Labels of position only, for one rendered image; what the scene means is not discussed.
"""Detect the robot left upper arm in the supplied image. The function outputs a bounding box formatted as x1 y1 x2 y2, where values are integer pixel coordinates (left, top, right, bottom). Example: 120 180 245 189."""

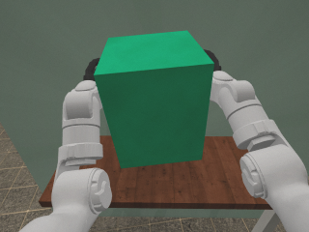
19 167 112 232

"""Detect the robot right upper arm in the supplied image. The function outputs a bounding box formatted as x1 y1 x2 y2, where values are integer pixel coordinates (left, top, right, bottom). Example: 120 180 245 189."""
239 144 309 232

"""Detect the carton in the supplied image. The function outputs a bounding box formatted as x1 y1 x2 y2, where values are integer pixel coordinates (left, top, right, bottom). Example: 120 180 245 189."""
94 30 214 168

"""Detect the robot left hand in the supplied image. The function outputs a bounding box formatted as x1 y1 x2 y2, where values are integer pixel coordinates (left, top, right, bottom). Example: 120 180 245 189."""
83 58 100 81

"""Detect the left robot forearm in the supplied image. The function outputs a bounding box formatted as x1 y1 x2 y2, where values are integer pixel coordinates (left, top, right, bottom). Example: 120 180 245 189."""
51 80 103 208

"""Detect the table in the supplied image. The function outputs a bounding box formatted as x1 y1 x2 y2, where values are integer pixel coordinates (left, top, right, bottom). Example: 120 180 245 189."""
39 135 281 232

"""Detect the robot right hand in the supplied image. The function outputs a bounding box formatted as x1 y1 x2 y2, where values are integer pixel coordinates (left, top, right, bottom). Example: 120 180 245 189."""
203 49 222 72

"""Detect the right robot forearm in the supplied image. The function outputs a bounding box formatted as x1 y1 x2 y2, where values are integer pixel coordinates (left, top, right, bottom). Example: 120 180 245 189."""
210 71 308 184

